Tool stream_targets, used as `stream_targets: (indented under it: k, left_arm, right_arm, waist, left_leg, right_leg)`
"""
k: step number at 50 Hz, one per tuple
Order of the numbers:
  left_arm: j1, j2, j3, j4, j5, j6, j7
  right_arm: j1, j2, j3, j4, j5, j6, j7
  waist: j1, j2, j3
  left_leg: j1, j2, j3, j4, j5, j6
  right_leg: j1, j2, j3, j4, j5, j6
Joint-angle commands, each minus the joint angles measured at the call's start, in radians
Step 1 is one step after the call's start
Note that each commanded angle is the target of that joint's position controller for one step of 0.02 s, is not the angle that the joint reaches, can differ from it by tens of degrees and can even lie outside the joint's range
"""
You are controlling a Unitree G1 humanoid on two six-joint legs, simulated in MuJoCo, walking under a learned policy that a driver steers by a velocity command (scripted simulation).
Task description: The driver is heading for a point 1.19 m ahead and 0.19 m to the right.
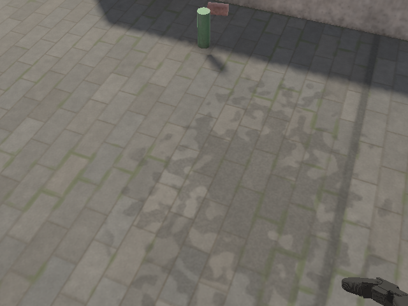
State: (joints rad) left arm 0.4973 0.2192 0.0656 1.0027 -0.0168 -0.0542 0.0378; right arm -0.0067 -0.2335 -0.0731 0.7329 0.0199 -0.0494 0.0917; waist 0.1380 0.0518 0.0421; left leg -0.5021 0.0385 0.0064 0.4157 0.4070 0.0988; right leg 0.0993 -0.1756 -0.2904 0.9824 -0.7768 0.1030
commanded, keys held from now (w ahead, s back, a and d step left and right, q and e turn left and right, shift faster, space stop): w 0.10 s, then w+e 0.38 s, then e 0.22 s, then no key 0.30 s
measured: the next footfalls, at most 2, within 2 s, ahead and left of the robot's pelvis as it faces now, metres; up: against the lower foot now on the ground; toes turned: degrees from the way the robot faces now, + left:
right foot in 0.52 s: +0.46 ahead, -0.16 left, +0.00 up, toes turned -9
left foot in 1.06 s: +0.62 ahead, +0.02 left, +0.00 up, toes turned -21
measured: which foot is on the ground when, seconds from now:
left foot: down 0.00-0.54, up 0.56-1.00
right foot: down 0.00-0.00, up 0.02-0.50, down 0.52-1.00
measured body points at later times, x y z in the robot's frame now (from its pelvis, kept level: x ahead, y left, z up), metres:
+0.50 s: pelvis +0.29 -0.04 -0.05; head +0.31 -0.05 +0.40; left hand +0.51 +0.18 -0.13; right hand +0.28 -0.31 -0.19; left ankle +0.14 +0.11 -0.76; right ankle +0.43 -0.16 -0.76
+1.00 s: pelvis +0.46 -0.09 -0.02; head +0.48 -0.12 +0.42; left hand +0.65 +0.13 -0.13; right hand +0.54 -0.39 -0.14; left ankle +0.60 +0.04 -0.74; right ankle +0.42 -0.15 -0.76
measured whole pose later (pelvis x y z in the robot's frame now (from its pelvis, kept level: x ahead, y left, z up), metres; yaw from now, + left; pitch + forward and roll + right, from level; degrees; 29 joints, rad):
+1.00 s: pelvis +0.46 -0.09 -0.02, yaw -18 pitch +3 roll +0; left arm 0.21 0.25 0.06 0.75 0.00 -0.01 0.03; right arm 0.09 -0.25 -0.07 0.81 -0.01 -0.02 -0.03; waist 0.03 0.04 0.00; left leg -0.52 0.04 -0.10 0.66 -0.13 -0.06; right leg -0.23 0.14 0.12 0.42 -0.23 -0.09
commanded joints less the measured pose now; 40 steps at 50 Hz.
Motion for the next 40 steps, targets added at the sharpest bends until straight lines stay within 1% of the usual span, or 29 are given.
stream_targets:
  k: [1,2,3,4,5,6,7,8,9,10,12,14,17,18,21,23,24,25,26,27,28,29,30,31,32,33,34,36,40]
  left_arm:
    - [-0.016,0.105,0.026,-0.011,-0.003,-0.011,0.001]
    - [0.161,0.042,-0.010,-0.035,-0.016,-0.053,-0.023]
    - [0.080,0.126,0.001,-0.079,-0.055,-0.084,-0.044]
    - [-0.066,0.119,-0.002,-0.154,-0.069,-0.088,-0.043]
    - [-0.171,0.103,-0.009,-0.162,-0.057,-0.066,-0.013]
    - [-0.135,0.100,-0.014,-0.154,-0.066,-0.049,-0.003]
    - [-0.093,0.129,-0.004,-0.125,-0.032,-0.023,0.006]
    - [-0.092,0.108,0.004,-0.108,-0.010,-0.006,0.008]
    - [-0.118,0.072,0.005,-0.116,-0.006,0.007,0.010]
    - [-0.152,0.066,0.008,-0.141,-0.003,0.001,0.008]
    - [-0.211,0.073,0.011,-0.173,0.001,-0.009,-0.001]
    - [-0.272,0.056,0.003,-0.185,0.009,-0.014,-0.018]
    - [-0.382,0.040,-0.006,-0.214,-0.001,-0.007,-0.038]
    - [-0.416,0.049,-0.004,-0.229,-0.004,-0.006,-0.043]
    - [-0.499,0.058,-0.003,-0.279,-0.003,-0.002,-0.060]
    - [-0.501,0.069,0.002,-0.306,-0.001,-0.002,-0.073]
    - [-0.463,0.083,0.011,-0.305,0.004,-0.002,-0.077]
    - [-0.354,0.112,0.031,-0.285,0.011,-0.004,-0.082]
    - [-0.195,0.179,0.063,-0.249,0.012,-0.003,-0.078]
    - [-0.097,0.318,0.095,-0.245,0.010,0.000,-0.063]
    - [-0.083,0.326,0.082,-0.269,0.009,-0.007,-0.073]
    - [-0.096,0.271,0.066,-0.280,0.020,-0.009,-0.074]
    - [-0.168,0.230,0.055,-0.291,0.016,-0.009,-0.069]
    - [-0.242,0.200,0.045,-0.306,0.008,-0.006,-0.067]
    - [-0.291,0.180,0.041,-0.323,0.010,-0.003,-0.062]
    - [-0.319,0.176,0.040,-0.340,0.021,0.001,-0.061]
    - [-0.325,0.186,0.044,-0.348,0.027,0.000,-0.057]
    - [-0.304,0.206,0.051,-0.348,0.021,-0.001,-0.042]
    - [-0.266,0.187,0.042,-0.334,0.002,0.019,-0.009]
  right_arm:
    - [0.440,-0.238,-0.078,0.160,-0.029,-0.005,-0.042]
    - [0.507,-0.306,-0.065,0.160,-0.058,-0.020,-0.047]
    - [0.617,-0.262,-0.065,0.186,-0.022,0.002,-0.044]
    - [0.615,-0.272,-0.062,0.215,-0.009,0.013,-0.051]
    - [0.475,-0.200,-0.043,0.193,0.004,0.018,-0.062]
    - [0.375,-0.195,-0.031,0.143,-0.021,0.005,-0.066]
    - [0.219,-0.139,-0.011,0.090,-0.034,-0.026,-0.051]
    - [0.170,-0.101,-0.004,0.101,-0.040,-0.045,-0.046]
    - [0.158,-0.093,0.004,0.121,-0.046,-0.054,-0.052]
    - [0.166,-0.102,0.001,0.135,-0.036,-0.057,-0.064]
    - [0.229,-0.108,-0.001,0.165,-0.045,-0.059,-0.095]
    - [0.254,-0.112,-0.007,0.168,-0.035,-0.060,-0.112]
    - [0.306,-0.133,-0.013,0.186,-0.017,-0.057,-0.120]
    - [0.319,-0.131,-0.015,0.193,-0.011,-0.056,-0.119]
    - [0.356,-0.141,-0.024,0.215,-0.005,-0.044,-0.116]
    - [0.341,-0.163,-0.033,0.215,-0.002,-0.031,-0.113]
    - [0.317,-0.179,-0.037,0.207,0.000,-0.023,-0.114]
    - [0.286,-0.185,-0.036,0.193,0.000,-0.013,-0.116]
    - [0.284,-0.179,-0.032,0.176,-0.008,-0.009,-0.123]
    - [0.338,-0.115,-0.011,0.136,-0.050,-0.026,-0.122]
    - [0.372,-0.077,0.011,0.120,-0.046,-0.061,-0.103]
    - [0.283,-0.146,-0.009,0.108,-0.008,-0.076,-0.099]
    - [0.218,-0.144,-0.007,0.088,0.001,-0.074,-0.106]
    - [0.202,-0.141,-0.012,0.093,-0.013,-0.059,-0.118]
    - [0.202,-0.153,-0.022,0.087,-0.031,-0.039,-0.131]
    - [0.216,-0.154,-0.028,0.084,-0.035,-0.018,-0.135]
    - [0.230,-0.137,-0.026,0.082,-0.037,-0.005,-0.137]
    - [0.231,-0.111,-0.024,0.074,-0.040,0.007,-0.142]
    - [0.146,-0.106,-0.020,0.035,-0.035,0.016,-0.141]
  waist:
    - [-0.273,0.108,-0.162]
    - [-0.219,0.272,-0.473]
    - [-0.303,0.173,-0.657]
    - [-0.265,0.102,-0.599]
    - [-0.231,-0.053,-0.435]
    - [-0.182,-0.046,-0.348]
    - [-0.115,-0.164,-0.245]
    - [-0.094,-0.119,-0.174]
    - [-0.077,-0.101,-0.087]
    - [-0.079,-0.023,-0.036]
    - [-0.092,0.052,-0.030]
    - [-0.119,0.027,-0.035]
    - [-0.165,0.012,-0.015]
    - [-0.177,0.012,0.011]
    - [-0.201,0.021,0.064]
    - [-0.183,0.024,0.057]
    - [-0.155,0.032,0.021]
    - [-0.089,0.023,-0.046]
    - [-0.022,-0.031,-0.139]
    - [-0.042,-0.285,-0.255]
    - [-0.056,-0.367,-0.453]
    - [-0.024,-0.223,-0.418]
    - [-0.045,-0.157,-0.298]
    - [-0.089,-0.058,-0.202]
    - [-0.128,-0.055,-0.174]
    - [-0.159,-0.077,-0.166]
    - [-0.172,-0.092,-0.175]
    - [-0.177,-0.108,-0.197]
    - [-0.147,-0.120,-0.207]
  left_leg:
    - [0.876,0.106,-0.101,0.065,0.400,0.122]
    - [1.269,0.292,-0.298,0.454,0.707,0.259]
    - [1.297,0.331,-0.420,0.325,0.275,0.345]
    - [1.184,0.345,-0.547,0.109,-0.255,0.315]
    - [0.961,0.321,-0.587,-0.032,-0.531,0.266]
    - [0.742,0.401,-0.682,-0.075,-0.617,0.304]
    - [0.453,0.397,-0.622,-0.087,-0.577,0.275]
    - [0.280,0.370,-0.542,-0.068,-0.513,0.238]
    - [0.111,0.306,-0.401,-0.110,-0.466,0.198]
    - [0.066,0.258,-0.317,-0.139,-0.399,0.187]
    - [0.102,0.216,-0.201,-0.156,-0.287,0.172]
    - [0.170,0.192,-0.111,-0.160,-0.283,0.142]
    - [0.262,0.197,-0.050,-0.199,-0.386,0.102]
    - [0.291,0.196,-0.034,-0.208,-0.426,0.088]
    - [0.424,0.239,-0.016,-0.196,-0.439,0.058]
    - [0.487,0.255,0.022,-0.125,-0.292,0.031]
    - [0.494,0.245,0.056,-0.048,-0.114,0.016]
    - [0.471,0.207,0.104,0.121,0.098,-0.014]
    - [0.360,0.153,0.146,0.370,0.115,-0.061]
    - [0.019,0.024,0.166,0.800,-0.437,-0.144]
    - [-0.206,-0.119,-0.038,1.024,-1.016,-0.171]
    - [-0.283,-0.062,-0.125,1.058,-0.988,-0.149]
    - [-0.309,-0.027,-0.101,0.998,-0.923,-0.131]
    - [-0.264,0.014,-0.089,0.916,-0.863,-0.131]
    - [-0.184,0.043,-0.088,0.833,-0.824,-0.127]
    - [-0.115,0.047,-0.088,0.787,-0.807,-0.125]
    - [-0.078,0.031,-0.081,0.759,-0.775,-0.128]
    - [-0.087,0.012,-0.081,0.694,-0.700,-0.142]
    - [-0.138,0.020,-0.103,0.539,-0.559,-0.167]
  right_leg:
    - [-0.643,0.065,0.124,0.790,0.052,-0.037]
    - [-0.911,0.108,0.429,1.066,-0.172,-0.041]
    - [-0.967,0.123,0.527,0.980,-0.099,-0.046]
    - [-1.057,0.080,0.428,0.849,-0.019,-0.052]
    - [-1.077,0.062,0.338,0.837,0.089,-0.047]
    - [-1.056,0.050,0.362,0.850,0.207,-0.057]
    - [-0.911,-0.001,0.414,0.658,0.355,-0.075]
    - [-0.835,-0.015,0.451,0.594,0.407,-0.093]
    - [-0.769,-0.019,0.447,0.442,0.455,-0.077]
    - [-0.752,-0.014,0.438,0.323,0.496,-0.069]
    - [-0.760,0.005,0.433,0.171,0.615,-0.058]
    - [-0.759,0.025,0.412,-0.025,0.784,-0.073]
    - [-0.740,0.069,0.354,-0.199,0.884,-0.096]
    - [-0.745,0.076,0.346,-0.233,0.888,-0.106]
    - [-0.808,0.092,0.323,-0.288,0.790,-0.147]
    - [-0.786,0.111,0.284,-0.310,0.663,-0.184]
    - [-0.702,0.146,0.234,-0.318,0.604,-0.207]
    - [-0.535,0.198,0.191,-0.355,0.619,-0.229]
    - [-0.286,0.220,0.225,-0.380,0.767,-0.258]
    - [0.041,-0.023,0.617,-0.396,1.057,-0.381]
    - [0.256,-0.199,1.074,-0.594,1.076,-0.535]
    - [0.235,-0.166,0.981,-0.588,1.079,-0.484]
    - [0.098,-0.126,0.828,-0.571,1.135,-0.440]
    - [-0.079,-0.083,0.717,-0.582,1.182,-0.404]
    - [-0.208,-0.051,0.654,-0.599,1.203,-0.379]
    - [-0.290,-0.022,0.621,-0.613,1.228,-0.364]
    - [-0.331,-0.004,0.596,-0.621,1.271,-0.360]
    - [-0.324,0.012,0.552,-0.624,1.338,-0.349]
    - [-0.264,0.016,0.543,-0.624,1.239,-0.295]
